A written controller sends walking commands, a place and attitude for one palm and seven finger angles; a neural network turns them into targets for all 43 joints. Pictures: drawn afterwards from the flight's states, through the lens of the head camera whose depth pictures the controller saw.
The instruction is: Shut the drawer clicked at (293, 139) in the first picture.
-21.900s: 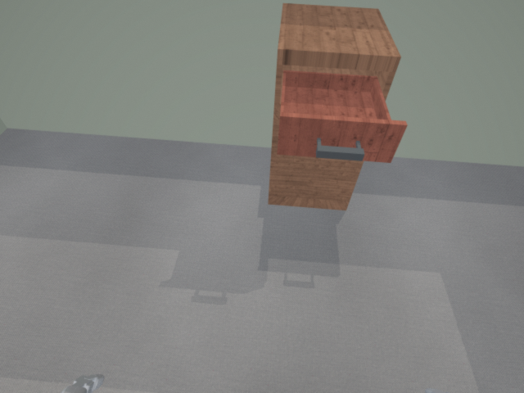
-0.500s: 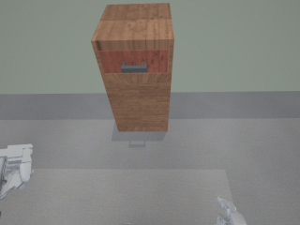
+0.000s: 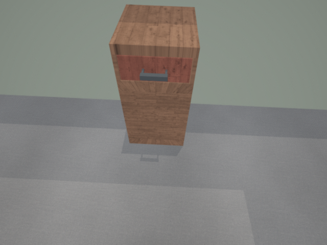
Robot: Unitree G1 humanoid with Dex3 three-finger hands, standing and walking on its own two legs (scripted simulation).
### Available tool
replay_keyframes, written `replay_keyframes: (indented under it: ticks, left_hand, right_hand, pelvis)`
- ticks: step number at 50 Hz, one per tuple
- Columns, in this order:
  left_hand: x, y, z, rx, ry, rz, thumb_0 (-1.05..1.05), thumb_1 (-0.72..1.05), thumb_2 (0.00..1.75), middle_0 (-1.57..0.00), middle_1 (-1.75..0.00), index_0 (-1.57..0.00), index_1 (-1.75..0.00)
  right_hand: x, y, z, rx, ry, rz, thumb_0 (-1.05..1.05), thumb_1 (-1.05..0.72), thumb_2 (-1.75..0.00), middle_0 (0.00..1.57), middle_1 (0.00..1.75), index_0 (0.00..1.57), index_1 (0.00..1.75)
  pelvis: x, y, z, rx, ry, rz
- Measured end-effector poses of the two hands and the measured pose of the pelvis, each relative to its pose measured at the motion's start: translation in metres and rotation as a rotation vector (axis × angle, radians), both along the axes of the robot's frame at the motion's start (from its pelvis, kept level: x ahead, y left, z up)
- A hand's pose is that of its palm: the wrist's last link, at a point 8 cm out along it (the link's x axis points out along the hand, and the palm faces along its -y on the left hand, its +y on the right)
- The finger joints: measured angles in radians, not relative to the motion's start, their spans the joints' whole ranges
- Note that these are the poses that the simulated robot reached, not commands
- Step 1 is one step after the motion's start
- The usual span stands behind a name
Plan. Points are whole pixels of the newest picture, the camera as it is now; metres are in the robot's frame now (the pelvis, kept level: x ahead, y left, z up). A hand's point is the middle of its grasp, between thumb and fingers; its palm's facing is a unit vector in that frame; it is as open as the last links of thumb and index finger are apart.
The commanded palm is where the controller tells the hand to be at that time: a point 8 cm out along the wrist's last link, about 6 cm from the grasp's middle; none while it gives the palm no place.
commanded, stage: let the arm hang, fingers relaxed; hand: left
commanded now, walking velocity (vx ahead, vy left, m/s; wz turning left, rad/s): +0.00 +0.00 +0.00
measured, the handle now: (154, 74) +0.84 +0.10 -0.11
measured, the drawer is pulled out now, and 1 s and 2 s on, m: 0.00 0.00 0.00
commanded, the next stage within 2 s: look to check the result in 0.56 s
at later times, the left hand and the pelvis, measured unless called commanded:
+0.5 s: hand out of the picture -0.02 +0.17 -0.18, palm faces +0.02 -0.99 -0.16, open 7.4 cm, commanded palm none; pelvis -0.01 +0.01 +0.00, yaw -1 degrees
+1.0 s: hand out of the picture -0.04 +0.15 -0.17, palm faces +0.03 -0.99 -0.15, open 7.4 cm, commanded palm none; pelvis -0.01 +0.00 +0.00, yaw -1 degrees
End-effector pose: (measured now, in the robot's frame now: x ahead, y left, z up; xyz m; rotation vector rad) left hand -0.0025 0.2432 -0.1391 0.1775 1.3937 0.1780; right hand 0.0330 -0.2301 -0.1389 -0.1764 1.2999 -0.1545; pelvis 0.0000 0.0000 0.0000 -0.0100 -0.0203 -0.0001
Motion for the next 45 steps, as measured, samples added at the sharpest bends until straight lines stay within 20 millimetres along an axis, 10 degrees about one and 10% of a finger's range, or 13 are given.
replay_keyframes:
  ticks: [23, 45]
  left_hand:
    - [-0.018, -0.026, -0.006, -0.062, 0.044, 0.003, 0.01, 0.91, 0.90, -0.20, -0.30, -0.20, -0.31]
    - [-0.042, -0.045, -0.007, -0.079, 0.087, 0.033, 0.01, 0.91, 0.90, -0.20, -0.29, -0.20, -0.30]
  right_hand:
    - [-0.097, 0.046, -0.008, 0.089, 0.202, -0.104, 0.00, -0.91, -0.89, 0.20, 0.30, 0.20, 0.29]
    - [-0.082, 0.040, -0.011, 0.094, 0.160, -0.104, 0.00, -0.91, -0.89, 0.19, 0.29, 0.19, 0.29]
  pelvis:
    - [-0.013, 0.007, 0.003, 0.011, -0.015, -0.016]
    - [-0.012, 0.000, 0.002, 0.012, -0.015, -0.017]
